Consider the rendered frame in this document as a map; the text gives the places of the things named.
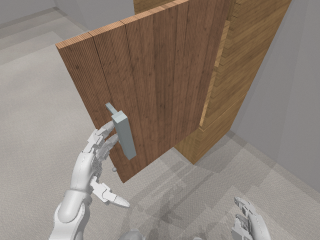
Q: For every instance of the left robot shin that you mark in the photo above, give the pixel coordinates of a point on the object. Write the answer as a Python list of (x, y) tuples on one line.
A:
[(135, 230)]

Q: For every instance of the cupboard door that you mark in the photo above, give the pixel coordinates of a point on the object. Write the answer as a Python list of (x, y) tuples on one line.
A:
[(155, 67)]

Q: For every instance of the right robot hand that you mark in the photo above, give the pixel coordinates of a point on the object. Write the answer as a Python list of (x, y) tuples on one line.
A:
[(252, 228)]

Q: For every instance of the left robot forearm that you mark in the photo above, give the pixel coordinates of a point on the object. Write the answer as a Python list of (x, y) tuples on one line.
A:
[(71, 216)]

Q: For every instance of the handle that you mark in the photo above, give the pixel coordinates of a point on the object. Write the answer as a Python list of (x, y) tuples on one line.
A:
[(121, 123)]

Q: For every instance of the left robot hand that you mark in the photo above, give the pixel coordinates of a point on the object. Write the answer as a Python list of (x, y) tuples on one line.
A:
[(89, 162)]

